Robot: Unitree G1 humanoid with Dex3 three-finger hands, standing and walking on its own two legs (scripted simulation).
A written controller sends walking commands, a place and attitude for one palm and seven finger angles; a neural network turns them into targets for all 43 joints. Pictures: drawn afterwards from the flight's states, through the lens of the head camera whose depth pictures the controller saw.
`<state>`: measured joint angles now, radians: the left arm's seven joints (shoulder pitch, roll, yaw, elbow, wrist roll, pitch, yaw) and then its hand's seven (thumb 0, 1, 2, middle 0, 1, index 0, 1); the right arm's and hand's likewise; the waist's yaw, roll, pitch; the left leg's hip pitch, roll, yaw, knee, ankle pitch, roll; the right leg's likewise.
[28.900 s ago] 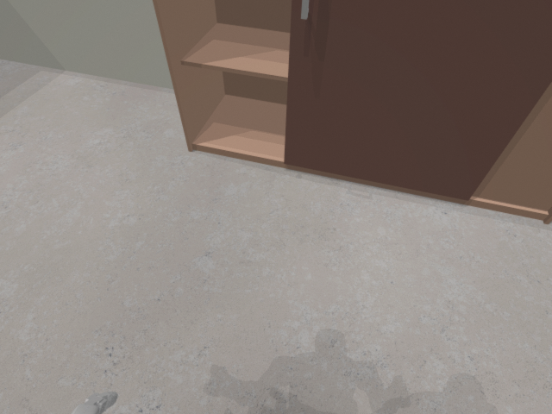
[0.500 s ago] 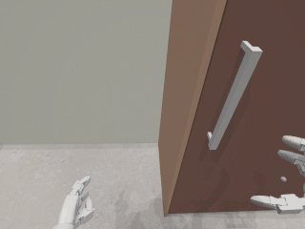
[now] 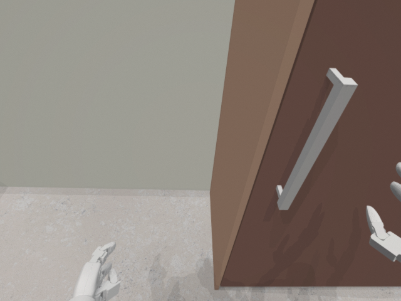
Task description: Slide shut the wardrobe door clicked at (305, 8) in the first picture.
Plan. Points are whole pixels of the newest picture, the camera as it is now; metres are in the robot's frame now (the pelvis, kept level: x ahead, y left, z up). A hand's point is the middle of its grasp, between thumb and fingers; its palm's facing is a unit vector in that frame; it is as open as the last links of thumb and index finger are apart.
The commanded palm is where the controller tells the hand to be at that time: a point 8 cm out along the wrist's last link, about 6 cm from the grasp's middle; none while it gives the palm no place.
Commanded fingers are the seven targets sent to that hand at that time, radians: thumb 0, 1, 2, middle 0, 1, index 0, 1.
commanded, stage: draw the hand back to the body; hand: right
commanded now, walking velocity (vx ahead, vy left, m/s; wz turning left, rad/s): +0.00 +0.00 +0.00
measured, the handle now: (303, 151) +0.34 -0.19 +0.17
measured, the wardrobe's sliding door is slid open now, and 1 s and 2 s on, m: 0.00 0.00 0.00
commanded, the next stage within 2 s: step back with the hand held close in 0.40 s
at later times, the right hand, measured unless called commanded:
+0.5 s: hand (381, 231) +0.19 -0.26 +0.16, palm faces +0.47 +0.80 -0.37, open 7.4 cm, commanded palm +0.14 -0.29 +0.18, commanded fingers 0.00 -0.90 -0.90 0.20 0.30 0.20 0.30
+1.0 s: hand out of the picture +0.15 -0.28 +0.16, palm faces +0.36 +0.78 -0.50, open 7.4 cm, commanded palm +0.09 -0.32 +0.18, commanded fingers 0.00 -0.90 -0.90 0.20 0.30 0.20 0.30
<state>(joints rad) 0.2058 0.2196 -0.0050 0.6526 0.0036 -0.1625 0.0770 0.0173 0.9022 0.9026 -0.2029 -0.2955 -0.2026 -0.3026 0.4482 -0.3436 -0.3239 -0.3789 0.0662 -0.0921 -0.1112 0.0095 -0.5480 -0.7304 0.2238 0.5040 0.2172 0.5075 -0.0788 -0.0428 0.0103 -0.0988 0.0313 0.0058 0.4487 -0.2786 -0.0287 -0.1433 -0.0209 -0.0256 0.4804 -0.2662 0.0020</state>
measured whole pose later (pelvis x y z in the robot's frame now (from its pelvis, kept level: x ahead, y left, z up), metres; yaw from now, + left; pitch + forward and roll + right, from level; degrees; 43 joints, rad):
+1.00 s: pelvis -0.06 -0.02 +0.00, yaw +1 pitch +0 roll +1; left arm 0.19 0.21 0.01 0.54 0.00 -0.02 0.08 0.02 0.90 0.90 -0.20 -0.30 -0.20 -0.30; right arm 0.53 -0.44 -0.43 -0.49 0.05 -0.20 -0.12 0.02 -0.89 -0.90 0.22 0.30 0.21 0.31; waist -0.02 0.00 0.07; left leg -0.28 0.04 -0.03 0.45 -0.17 -0.06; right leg -0.33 -0.01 -0.06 0.51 -0.18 -0.04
